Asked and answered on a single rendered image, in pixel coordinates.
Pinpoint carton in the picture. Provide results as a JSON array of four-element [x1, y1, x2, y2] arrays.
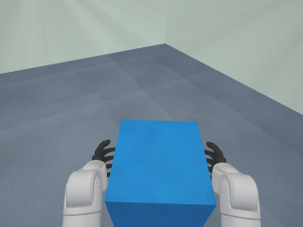
[[104, 119, 217, 227]]

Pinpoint left robot forearm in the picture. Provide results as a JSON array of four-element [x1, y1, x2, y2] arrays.
[[62, 160, 108, 227]]

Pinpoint left robot hand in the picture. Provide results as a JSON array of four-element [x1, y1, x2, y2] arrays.
[[92, 139, 116, 178]]

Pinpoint right robot forearm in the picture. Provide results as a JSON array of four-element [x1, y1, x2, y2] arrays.
[[211, 163, 261, 227]]

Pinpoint right robot hand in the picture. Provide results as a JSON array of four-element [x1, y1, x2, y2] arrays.
[[204, 141, 226, 181]]

